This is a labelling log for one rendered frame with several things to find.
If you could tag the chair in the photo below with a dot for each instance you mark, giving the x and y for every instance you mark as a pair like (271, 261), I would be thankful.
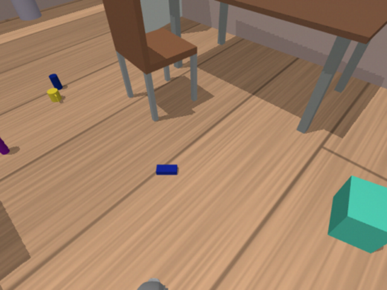
(147, 51)

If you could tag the table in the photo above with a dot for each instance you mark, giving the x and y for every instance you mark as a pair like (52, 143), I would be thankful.
(358, 20)

